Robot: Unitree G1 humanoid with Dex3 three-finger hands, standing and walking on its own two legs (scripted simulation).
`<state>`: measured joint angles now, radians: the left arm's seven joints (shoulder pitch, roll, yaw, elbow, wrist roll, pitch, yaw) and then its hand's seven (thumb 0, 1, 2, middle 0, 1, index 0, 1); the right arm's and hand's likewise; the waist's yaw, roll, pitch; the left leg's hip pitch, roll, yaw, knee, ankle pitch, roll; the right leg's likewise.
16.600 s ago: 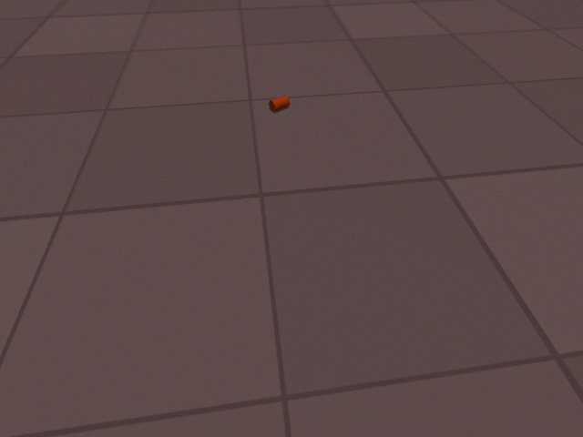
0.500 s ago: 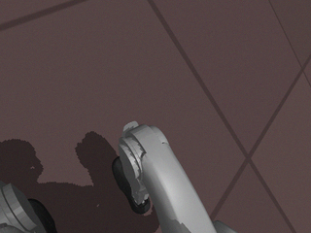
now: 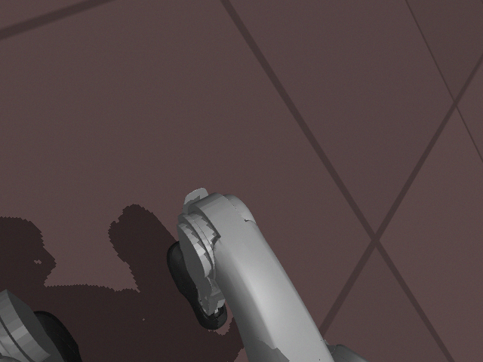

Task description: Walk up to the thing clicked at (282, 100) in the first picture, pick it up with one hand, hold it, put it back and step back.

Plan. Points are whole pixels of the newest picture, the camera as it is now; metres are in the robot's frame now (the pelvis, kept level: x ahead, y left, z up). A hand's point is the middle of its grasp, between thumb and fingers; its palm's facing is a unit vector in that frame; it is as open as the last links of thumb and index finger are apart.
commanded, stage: close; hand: left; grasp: from above
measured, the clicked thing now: out of the picture +0.45 +0.33 -0.29
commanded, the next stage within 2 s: settle in 1.16 s
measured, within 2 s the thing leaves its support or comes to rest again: leaves its support in 1.64 s
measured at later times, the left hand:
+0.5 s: hand out of the picture +0.44 +0.33 -0.26, palm faces -0.23 -0.37 -0.90, open 10.4 cm
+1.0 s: hand out of the picture +0.44 +0.33 -0.25, palm faces -0.24 -0.36 -0.90, open 10.2 cm
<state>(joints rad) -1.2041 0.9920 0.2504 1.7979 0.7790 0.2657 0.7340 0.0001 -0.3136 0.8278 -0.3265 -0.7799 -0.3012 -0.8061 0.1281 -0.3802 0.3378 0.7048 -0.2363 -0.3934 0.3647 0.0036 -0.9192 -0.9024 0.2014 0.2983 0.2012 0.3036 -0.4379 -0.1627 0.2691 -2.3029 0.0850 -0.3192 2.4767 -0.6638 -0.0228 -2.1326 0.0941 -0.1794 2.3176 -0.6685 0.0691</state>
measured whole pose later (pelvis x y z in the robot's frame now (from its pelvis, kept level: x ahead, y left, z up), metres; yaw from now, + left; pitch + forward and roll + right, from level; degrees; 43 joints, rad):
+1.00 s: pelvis +0.00 +0.00 +0.01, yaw +0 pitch +26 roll -15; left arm -1.21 1.01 0.24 1.79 0.80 0.26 0.72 -0.01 0.02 0.47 -0.68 -0.44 -0.69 -0.46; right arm 0.13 -0.38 0.34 0.69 -0.23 -0.39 0.35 0.01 -0.91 -0.90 0.20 0.30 0.20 0.30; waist -0.44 -0.16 0.27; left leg -2.30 0.09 -0.32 2.46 -0.67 -0.02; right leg -2.12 0.09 -0.18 2.30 -0.67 0.07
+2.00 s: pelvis +0.01 +0.00 +0.01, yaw +2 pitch +31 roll -11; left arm -1.13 0.79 0.22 1.57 0.82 0.38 0.57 0.00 0.05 0.32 -0.77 -0.34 -0.78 -0.36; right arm 0.17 -0.35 0.20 0.74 -0.16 -0.34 0.32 0.00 -0.90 -0.89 0.20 0.30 0.20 0.30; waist -0.34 -0.05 0.07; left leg -2.32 0.10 -0.25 2.40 -0.66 -0.02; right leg -2.18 0.08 -0.13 2.29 -0.68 0.05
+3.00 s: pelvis +0.01 -0.02 +0.16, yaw +11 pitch +33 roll -4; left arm -0.70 0.40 0.02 1.04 0.71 0.56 0.33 0.00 -0.01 0.44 -0.72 -0.48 -0.73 -0.50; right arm 0.15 -0.27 0.01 0.84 -0.02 -0.17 0.06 0.00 -0.91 -0.90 0.21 0.30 0.20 0.30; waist -0.13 0.06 -0.23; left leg -1.89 0.10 -0.08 1.90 -0.59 -0.03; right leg -1.82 0.03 -0.03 1.88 -0.64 0.01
